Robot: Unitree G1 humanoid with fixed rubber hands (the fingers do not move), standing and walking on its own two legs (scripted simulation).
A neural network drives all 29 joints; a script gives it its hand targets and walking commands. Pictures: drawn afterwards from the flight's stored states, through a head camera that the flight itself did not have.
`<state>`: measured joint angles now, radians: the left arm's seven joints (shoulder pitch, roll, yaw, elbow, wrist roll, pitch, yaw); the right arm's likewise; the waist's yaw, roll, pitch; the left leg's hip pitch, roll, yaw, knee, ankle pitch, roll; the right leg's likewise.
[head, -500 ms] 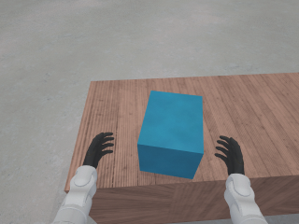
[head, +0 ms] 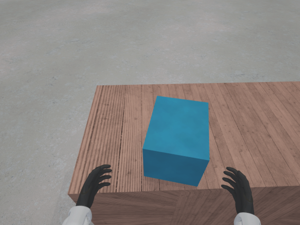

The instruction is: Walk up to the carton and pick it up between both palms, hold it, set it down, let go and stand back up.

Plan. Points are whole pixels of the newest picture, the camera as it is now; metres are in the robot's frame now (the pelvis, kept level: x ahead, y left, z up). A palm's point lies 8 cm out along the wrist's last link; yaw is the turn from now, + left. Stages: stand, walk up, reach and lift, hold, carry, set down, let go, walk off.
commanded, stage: set down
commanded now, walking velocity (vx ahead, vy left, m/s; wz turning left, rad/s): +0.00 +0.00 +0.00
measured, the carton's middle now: (176, 139) +0.41 -0.06 -0.06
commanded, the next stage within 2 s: let go in 1.24 s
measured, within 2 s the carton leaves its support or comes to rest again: neither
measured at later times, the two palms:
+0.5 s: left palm (86, 204) +0.19 +0.20 -0.04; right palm (243, 213) +0.17 -0.21 -0.05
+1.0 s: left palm (83, 215) +0.17 +0.21 -0.06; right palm (244, 216) +0.17 -0.22 -0.07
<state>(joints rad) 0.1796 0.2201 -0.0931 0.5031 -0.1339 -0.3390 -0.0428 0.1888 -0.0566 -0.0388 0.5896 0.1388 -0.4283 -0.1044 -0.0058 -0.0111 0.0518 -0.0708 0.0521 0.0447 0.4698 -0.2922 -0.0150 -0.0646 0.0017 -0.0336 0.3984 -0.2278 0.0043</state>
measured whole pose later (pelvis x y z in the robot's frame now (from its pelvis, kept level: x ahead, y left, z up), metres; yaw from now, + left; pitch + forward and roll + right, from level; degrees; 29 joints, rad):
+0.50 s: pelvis +0.01 +0.00 +0.00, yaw -1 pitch -7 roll -1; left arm 0.22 0.21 -0.07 0.51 -0.11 -0.19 -0.03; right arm 0.23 -0.09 -0.02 0.64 0.09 -0.35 -0.06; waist 0.00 0.01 0.04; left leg -0.01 0.05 0.05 0.42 -0.29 -0.02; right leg -0.02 0.00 -0.02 0.37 -0.23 0.00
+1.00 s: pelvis +0.02 -0.01 +0.00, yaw +0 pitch -6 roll -1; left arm 0.25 0.20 0.01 0.49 -0.02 0.00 -0.05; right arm 0.23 -0.12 0.00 0.66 0.04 -0.27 -0.05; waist 0.01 0.01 0.08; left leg 0.00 0.07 0.05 0.38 -0.27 -0.04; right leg -0.01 0.02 -0.03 0.34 -0.22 -0.01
